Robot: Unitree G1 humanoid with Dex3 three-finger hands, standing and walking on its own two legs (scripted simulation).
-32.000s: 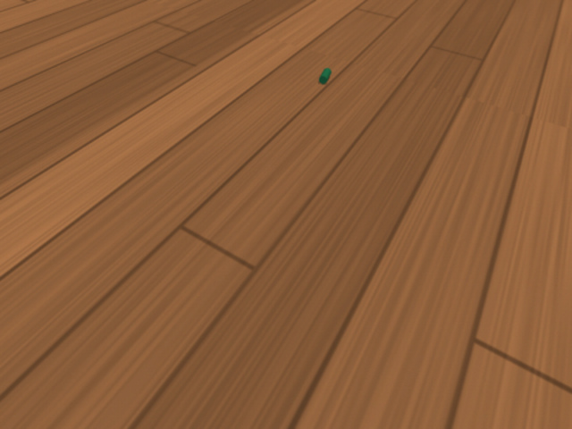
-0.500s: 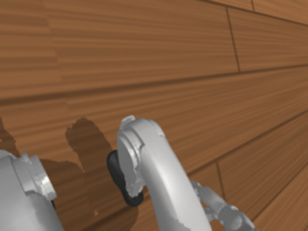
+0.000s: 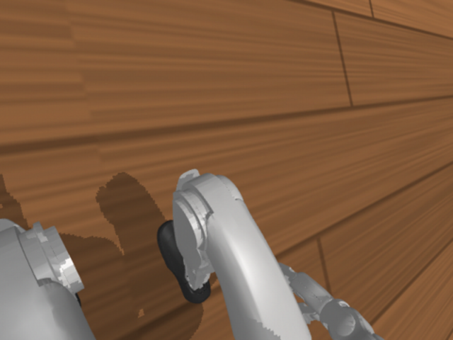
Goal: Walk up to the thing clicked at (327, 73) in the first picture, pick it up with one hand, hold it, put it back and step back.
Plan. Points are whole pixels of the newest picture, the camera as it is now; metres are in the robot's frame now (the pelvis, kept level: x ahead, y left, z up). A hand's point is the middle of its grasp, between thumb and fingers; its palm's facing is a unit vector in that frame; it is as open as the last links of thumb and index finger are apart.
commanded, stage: close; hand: left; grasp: from above
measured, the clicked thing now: out of the picture +0.44 +0.40 -0.28
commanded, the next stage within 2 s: settle in 1.44 s
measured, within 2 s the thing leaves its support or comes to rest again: leaves its support in 1.84 s
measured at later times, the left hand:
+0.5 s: hand out of the picture +0.43 +0.39 -0.25, palm faces -0.42 -0.20 -0.88, open 10.7 cm
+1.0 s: hand out of the picture +0.43 +0.39 -0.25, palm faces -0.42 -0.19 -0.89, open 8.6 cm
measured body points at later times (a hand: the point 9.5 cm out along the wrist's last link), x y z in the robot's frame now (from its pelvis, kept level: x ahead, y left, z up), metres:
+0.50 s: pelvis +0.00 +0.00 +0.00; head +0.27 +0.16 +0.32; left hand +0.45 +0.39 -0.20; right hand +0.09 -0.24 -0.05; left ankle +0.07 +0.14 -0.28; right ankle +0.11 -0.11 -0.28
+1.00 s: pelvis +0.00 +0.00 +0.00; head +0.27 +0.17 +0.32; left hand +0.45 +0.39 -0.20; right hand +0.10 -0.24 -0.05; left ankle +0.07 +0.14 -0.28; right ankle +0.11 -0.11 -0.28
